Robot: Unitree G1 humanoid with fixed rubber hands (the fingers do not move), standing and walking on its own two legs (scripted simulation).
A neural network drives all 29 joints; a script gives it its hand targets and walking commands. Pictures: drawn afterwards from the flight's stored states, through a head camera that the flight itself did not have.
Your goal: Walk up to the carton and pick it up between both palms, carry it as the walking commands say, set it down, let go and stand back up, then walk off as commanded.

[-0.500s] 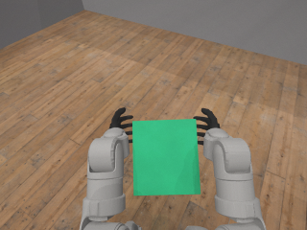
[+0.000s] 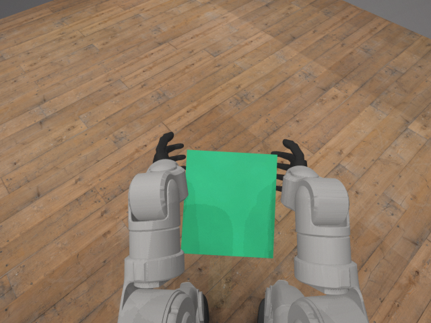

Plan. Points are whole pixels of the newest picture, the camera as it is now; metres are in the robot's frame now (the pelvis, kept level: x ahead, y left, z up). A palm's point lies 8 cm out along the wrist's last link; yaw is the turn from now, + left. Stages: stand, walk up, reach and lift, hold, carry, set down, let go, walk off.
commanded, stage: carry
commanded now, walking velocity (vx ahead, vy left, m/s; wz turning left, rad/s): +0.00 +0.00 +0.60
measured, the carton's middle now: (226, 195) +0.35 -0.01 -0.04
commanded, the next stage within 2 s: none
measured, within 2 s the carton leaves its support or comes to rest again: neither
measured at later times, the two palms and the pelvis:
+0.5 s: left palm (85, 262) +0.20 +0.20 +0.08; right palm (243, 219) +0.25 -0.03 +0.08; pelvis -0.08 +0.01 +0.00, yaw +14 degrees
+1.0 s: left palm out of the picture +0.03 +0.26 +0.09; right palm (177, 305) +0.14 +0.07 +0.08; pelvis -0.19 +0.00 +0.00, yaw +30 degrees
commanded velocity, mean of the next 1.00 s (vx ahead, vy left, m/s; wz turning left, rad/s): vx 0.00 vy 0.00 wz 0.60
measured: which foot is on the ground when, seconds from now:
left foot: down 0.00-0.20, up 0.22-0.34, down 0.36-0.64, up 0.66-0.80, down 0.82-1.00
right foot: up 0.00-0.16, down 0.18-0.84, up 0.86-1.00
